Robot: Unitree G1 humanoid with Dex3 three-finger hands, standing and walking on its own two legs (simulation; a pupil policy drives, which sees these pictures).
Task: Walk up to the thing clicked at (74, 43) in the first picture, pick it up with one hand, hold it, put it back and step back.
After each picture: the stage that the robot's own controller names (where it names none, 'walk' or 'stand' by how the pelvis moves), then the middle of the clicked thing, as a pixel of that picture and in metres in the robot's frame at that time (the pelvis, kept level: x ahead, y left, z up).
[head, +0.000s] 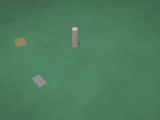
stand; (74, 37) +1.50 +0.10 -0.65
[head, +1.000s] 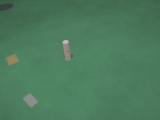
walk; (66, 50) +1.36 +0.27 -0.63
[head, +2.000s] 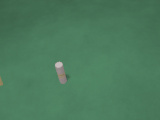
walk; (61, 73) +0.90 +0.29 -0.65
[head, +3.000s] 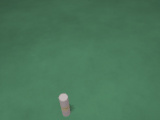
walk; (64, 105) +0.65 +0.20 -0.65
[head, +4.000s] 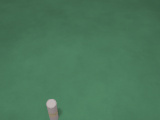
stand; (52, 111) +0.54 +0.21 -0.64
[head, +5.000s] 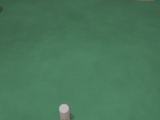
stand; (64, 115) +0.53 +0.14 -0.64
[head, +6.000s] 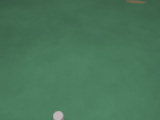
stand; out of the picture +0.49 +0.16 -0.66
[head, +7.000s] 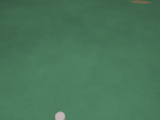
stand; out of the picture +0.48 +0.16 -0.66
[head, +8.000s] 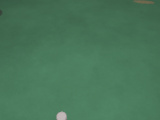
stand; out of the picture +0.48 +0.15 -0.66
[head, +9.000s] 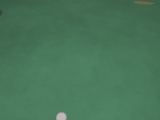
stand; out of the picture +0.48 +0.15 -0.66
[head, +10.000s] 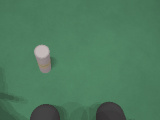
go down; (43, 60) +0.54 +0.16 -0.39
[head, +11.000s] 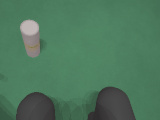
go down; (31, 41) +0.57 +0.18 -0.28
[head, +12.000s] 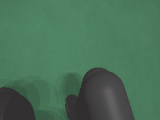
close in; out of the picture +0.56 +0.23 -0.18
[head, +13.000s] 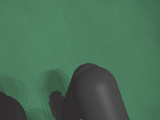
close; out of the picture +0.55 +0.26 -0.17
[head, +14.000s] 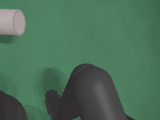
lift; out of the picture +0.52 +0.16 -0.21
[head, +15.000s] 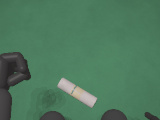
lift; (77, 92) +0.45 +0.01 -0.50
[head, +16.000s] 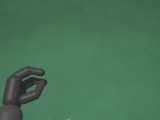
hold; out of the picture +0.40 +0.00 -0.69
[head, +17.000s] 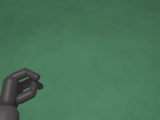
hold; out of the picture +0.39 +0.02 -0.70
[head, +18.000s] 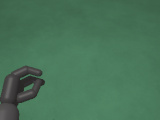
hold; out of the picture +0.37 +0.02 -0.70
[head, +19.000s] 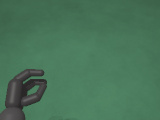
stand; out of the picture +0.37 +0.03 -0.69
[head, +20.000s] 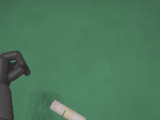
crouch; (68, 113) +0.38 +0.03 -0.63
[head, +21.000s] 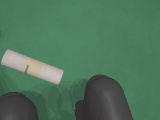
lower; (33, 67) +0.43 +0.07 -0.32
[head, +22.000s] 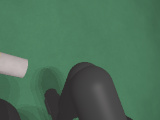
lower; out of the picture +0.42 +0.12 -0.27
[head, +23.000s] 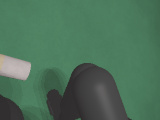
lower; out of the picture +0.41 +0.12 -0.27
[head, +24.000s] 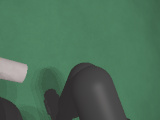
lower; out of the picture +0.40 +0.12 -0.27
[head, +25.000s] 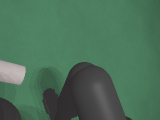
lower; out of the picture +0.40 +0.13 -0.28
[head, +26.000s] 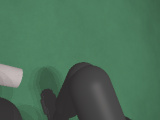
open; out of the picture +0.39 +0.13 -0.28
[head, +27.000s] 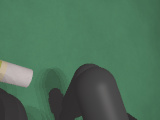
stand; out of the picture +0.38 +0.12 -0.28
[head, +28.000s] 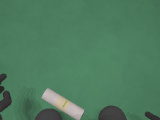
stand; (62, 104) +0.35 +0.07 -0.50
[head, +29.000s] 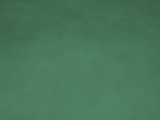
stand; out of the picture +0.28 +0.06 -0.68
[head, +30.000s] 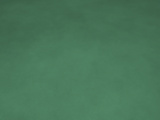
stand; out of the picture +0.28 +0.08 -0.69
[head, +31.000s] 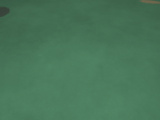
stand; out of the picture +0.28 +0.07 -0.73
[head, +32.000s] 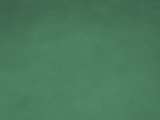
walk; out of the picture +0.31 +0.03 -0.72
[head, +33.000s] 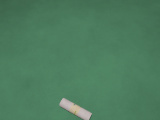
walk; (75, 109) +0.47 +0.03 -0.72
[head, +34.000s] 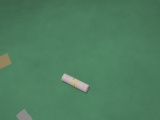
walk; (75, 82) +0.76 +0.14 -0.72
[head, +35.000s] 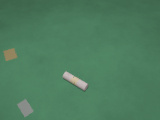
stand; (75, 80) +0.88 +0.07 -0.73
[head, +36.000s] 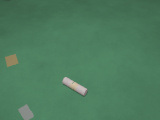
stand; (74, 86) +0.88 +0.08 -0.75
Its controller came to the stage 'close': yes
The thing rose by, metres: 0.00
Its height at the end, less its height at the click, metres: -0.09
